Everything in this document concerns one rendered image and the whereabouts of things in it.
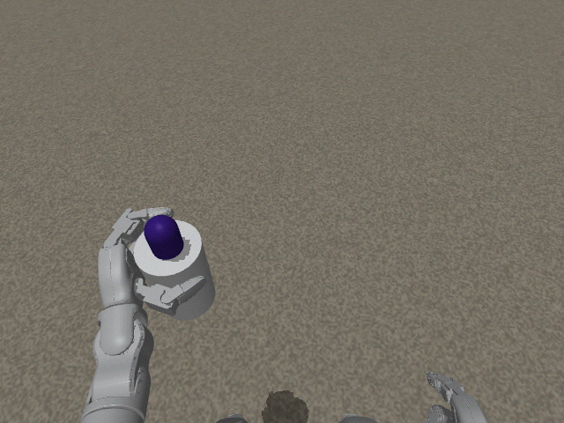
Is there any left robot arm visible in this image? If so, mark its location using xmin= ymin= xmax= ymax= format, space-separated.
xmin=80 ymin=303 xmax=154 ymax=423

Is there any bottle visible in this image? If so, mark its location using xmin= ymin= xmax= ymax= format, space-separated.
xmin=134 ymin=215 xmax=215 ymax=321

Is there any right robot hand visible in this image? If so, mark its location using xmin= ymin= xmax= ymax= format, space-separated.
xmin=423 ymin=372 xmax=488 ymax=423

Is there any left robot hand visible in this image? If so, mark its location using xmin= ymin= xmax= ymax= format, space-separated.
xmin=98 ymin=207 xmax=206 ymax=316

